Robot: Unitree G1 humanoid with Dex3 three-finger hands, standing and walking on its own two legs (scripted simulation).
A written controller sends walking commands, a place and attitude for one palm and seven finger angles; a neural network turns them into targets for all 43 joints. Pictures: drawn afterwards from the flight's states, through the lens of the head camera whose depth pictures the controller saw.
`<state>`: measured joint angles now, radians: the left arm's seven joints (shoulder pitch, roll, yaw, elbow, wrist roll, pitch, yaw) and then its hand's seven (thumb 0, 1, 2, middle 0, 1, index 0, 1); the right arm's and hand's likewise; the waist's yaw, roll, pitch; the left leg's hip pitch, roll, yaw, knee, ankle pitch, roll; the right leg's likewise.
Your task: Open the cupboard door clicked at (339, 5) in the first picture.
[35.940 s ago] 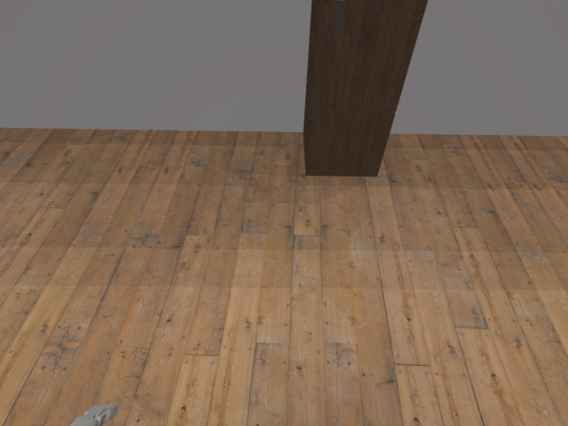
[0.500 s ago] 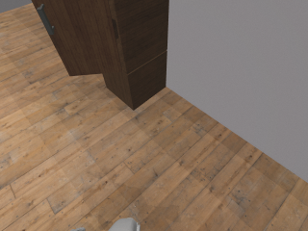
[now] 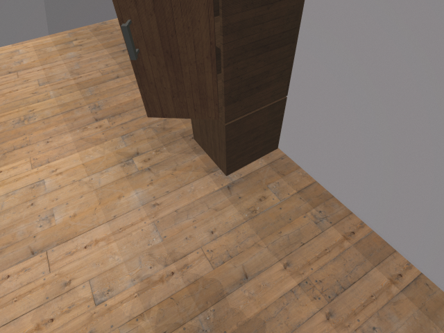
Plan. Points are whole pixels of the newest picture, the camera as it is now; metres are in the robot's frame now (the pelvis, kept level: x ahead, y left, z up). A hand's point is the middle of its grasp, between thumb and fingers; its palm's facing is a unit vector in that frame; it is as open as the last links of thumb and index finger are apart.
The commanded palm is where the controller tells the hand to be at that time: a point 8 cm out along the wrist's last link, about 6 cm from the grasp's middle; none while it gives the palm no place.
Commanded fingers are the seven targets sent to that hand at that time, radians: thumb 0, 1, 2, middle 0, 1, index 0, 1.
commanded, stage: take the last steps up to it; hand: left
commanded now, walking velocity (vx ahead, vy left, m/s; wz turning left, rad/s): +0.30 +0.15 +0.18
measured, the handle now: (131, 40) +1.02 +0.42 +0.05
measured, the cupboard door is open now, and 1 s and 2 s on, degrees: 52 52 52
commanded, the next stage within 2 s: come to a stop and stand still in 1.10 s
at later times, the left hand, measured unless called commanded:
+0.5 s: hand out of the picture +0.07 +0.28 -0.18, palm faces +0.17 -0.97 -0.17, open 7.4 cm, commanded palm none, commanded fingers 0.00 0.90 0.90 -0.20 -0.30 -0.20 -0.30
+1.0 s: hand (133, 209) +0.43 +0.29 -0.15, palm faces +0.02 -0.98 -0.19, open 7.3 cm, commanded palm none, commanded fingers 0.00 0.90 0.90 -0.20 -0.30 -0.20 -0.30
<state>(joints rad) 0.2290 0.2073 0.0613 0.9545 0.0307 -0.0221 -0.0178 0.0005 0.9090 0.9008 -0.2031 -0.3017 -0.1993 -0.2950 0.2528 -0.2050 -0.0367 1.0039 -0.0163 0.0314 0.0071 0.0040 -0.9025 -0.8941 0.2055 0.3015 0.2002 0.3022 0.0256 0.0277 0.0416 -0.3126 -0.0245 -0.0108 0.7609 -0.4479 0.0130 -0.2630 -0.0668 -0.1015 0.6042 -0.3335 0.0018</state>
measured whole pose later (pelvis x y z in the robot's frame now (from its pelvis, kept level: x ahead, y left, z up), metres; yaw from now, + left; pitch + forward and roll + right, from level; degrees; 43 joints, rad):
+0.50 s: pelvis +0.15 +0.10 +0.00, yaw +4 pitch -1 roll +0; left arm 0.36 0.19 0.06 1.12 0.02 0.00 0.00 0.00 0.91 0.90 -0.20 -0.30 -0.20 -0.29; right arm 0.13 -0.16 -0.02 0.95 -0.02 -0.05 0.01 0.00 -0.91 -0.89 0.20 0.30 0.20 0.30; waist 0.06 -0.05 0.09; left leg -0.37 0.02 0.15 0.62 -0.24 0.06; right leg -0.36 -0.15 -0.05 1.18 -0.46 0.01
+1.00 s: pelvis +0.32 +0.11 +0.01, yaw +2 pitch -1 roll +0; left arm 0.14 0.15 0.04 0.96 0.02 -0.06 0.00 0.00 0.91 0.90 -0.20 -0.30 -0.20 -0.29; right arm 0.38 -0.16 -0.03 1.13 -0.01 -0.01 0.00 0.01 -0.91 -0.89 0.20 0.30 0.20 0.30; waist -0.03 0.02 0.08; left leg -0.31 0.03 0.08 0.98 -0.46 0.00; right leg -0.27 -0.03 -0.13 0.54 -0.26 -0.04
